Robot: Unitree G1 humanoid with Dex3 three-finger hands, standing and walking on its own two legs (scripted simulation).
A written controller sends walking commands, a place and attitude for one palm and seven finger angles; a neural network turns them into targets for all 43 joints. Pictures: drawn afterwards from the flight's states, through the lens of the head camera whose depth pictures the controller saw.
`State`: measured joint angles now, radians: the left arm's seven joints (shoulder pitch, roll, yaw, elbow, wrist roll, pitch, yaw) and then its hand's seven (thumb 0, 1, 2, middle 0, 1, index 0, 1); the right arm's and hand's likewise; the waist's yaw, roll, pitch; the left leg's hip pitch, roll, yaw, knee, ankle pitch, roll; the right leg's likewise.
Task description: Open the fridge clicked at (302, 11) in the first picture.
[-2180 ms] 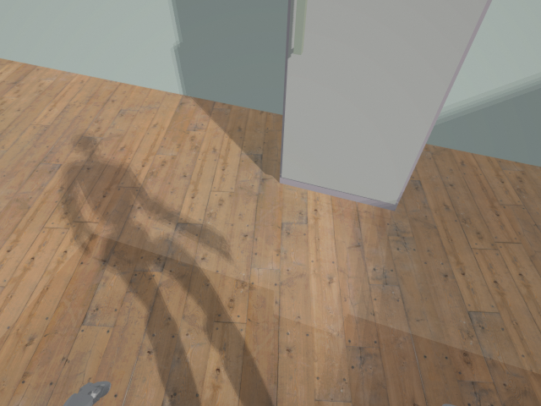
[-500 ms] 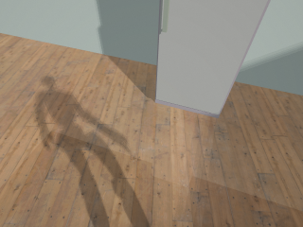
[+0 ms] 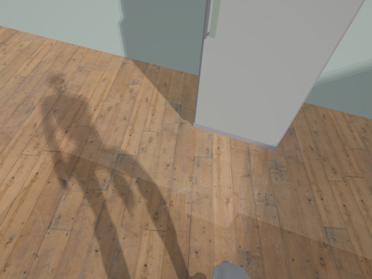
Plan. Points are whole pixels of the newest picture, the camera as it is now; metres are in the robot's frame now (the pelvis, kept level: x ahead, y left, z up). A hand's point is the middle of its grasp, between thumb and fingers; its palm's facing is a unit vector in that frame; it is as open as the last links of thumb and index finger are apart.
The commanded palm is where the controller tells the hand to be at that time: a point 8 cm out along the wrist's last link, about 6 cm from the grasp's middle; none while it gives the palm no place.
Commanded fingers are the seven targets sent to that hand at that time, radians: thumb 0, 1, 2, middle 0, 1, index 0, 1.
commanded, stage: walk to a spot facing it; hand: left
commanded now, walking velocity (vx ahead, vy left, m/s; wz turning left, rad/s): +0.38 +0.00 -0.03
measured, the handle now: out of the picture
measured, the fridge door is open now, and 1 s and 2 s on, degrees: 0 0 0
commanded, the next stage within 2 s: turn to face it in 0.46 s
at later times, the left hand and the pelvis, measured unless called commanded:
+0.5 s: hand (136, 243) +0.23 +0.13 -0.17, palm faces +0.15 -0.97 -0.21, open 7.2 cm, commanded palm none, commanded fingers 0.00 0.90 0.90 -0.20 -0.30 -0.20 -0.30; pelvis +0.23 -0.05 +0.00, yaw +7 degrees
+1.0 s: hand (125, 200) +0.35 +0.19 -0.18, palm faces +0.14 -0.97 -0.19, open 7.4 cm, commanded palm none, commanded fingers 0.00 0.90 0.90 -0.20 -0.30 -0.20 -0.30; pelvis +0.34 +0.00 -0.01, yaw +0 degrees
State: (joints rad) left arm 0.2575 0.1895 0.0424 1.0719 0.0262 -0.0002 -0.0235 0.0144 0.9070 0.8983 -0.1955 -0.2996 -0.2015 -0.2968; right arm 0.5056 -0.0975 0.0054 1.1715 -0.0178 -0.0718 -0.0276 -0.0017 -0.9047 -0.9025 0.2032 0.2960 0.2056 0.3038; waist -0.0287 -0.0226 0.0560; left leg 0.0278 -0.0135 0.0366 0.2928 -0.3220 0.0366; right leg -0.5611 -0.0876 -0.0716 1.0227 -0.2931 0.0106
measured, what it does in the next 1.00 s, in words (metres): walks ahead: right foot, then left foot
